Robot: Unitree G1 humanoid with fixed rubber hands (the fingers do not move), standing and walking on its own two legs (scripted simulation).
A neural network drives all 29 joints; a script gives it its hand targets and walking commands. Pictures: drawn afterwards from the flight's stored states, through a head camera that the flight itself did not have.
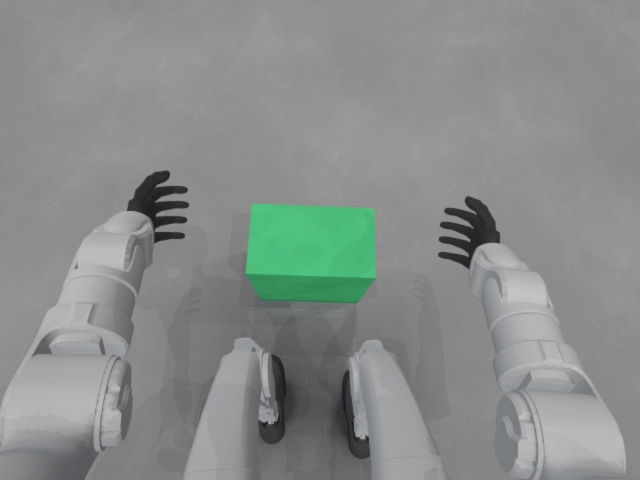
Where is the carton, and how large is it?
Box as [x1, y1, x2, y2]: [246, 204, 375, 302]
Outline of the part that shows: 252,204 246,274 260,299 357,302 375,278 373,208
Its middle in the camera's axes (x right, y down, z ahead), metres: -0.02 +0.05 +0.94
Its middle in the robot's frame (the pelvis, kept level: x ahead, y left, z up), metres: +0.51 -0.02 -0.49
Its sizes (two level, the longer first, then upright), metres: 0.264 0.155 0.290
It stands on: the floor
